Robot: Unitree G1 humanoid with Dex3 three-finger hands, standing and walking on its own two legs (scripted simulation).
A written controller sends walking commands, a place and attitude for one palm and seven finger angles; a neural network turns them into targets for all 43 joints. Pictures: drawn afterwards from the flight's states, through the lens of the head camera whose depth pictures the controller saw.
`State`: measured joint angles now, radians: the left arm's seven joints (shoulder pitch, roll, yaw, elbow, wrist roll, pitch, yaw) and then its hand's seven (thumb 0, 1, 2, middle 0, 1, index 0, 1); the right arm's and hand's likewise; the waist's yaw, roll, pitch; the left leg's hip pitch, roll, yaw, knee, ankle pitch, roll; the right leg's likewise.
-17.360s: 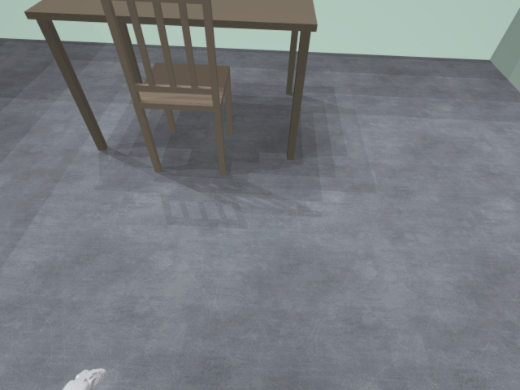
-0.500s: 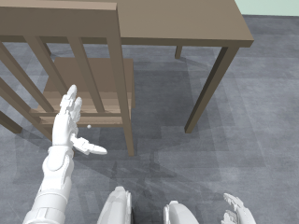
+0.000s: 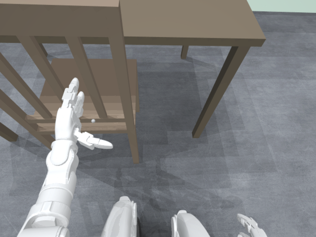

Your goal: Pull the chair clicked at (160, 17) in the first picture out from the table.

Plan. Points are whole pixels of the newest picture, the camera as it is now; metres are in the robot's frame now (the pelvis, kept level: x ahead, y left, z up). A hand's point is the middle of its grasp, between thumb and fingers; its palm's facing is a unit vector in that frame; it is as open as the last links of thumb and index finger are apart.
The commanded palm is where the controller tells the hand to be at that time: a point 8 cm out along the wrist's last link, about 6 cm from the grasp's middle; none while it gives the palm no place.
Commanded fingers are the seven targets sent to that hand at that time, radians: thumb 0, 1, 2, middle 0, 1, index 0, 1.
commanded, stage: push the fingers through the gap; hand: left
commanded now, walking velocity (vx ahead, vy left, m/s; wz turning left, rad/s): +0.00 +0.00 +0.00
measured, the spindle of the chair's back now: (56, 85) +0.50 +0.29 +0.04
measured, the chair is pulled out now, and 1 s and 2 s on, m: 0.00 0.00 0.00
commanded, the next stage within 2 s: hook a spindle and tug to test in 1.20 s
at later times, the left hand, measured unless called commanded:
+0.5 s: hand (100, 106) +0.44 +0.16 +0.03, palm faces +0.08 -1.00 -0.04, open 16.9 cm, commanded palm +0.42 +0.21 +0.03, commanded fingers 0.00 -0.50 0.30 -0.06 -0.08 -0.06 -0.08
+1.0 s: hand (99, 95) +0.47 +0.17 +0.03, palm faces +0.08 -1.00 -0.02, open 16.9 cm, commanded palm +0.45 +0.21 +0.03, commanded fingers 0.00 -0.50 0.30 -0.06 -0.08 -0.06 -0.08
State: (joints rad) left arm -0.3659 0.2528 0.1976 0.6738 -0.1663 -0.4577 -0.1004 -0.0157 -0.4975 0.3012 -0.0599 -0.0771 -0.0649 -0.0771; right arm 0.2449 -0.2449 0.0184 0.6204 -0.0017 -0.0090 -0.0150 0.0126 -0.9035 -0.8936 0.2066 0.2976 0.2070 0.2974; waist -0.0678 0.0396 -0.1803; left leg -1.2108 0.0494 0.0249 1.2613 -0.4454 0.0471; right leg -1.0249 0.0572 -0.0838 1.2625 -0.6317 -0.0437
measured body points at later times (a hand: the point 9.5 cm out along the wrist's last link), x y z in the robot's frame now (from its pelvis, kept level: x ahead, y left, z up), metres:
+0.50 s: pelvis +0.00 +0.00 +0.00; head +0.12 +0.01 +0.43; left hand +0.43 +0.21 +0.03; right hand +0.08 -0.26 -0.13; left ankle +0.08 +0.09 -0.62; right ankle -0.02 -0.10 -0.62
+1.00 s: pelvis +0.00 -0.01 -0.01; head +0.14 +0.01 +0.42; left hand +0.46 +0.22 +0.03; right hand +0.05 -0.27 -0.13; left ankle +0.08 +0.09 -0.62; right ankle -0.02 -0.10 -0.62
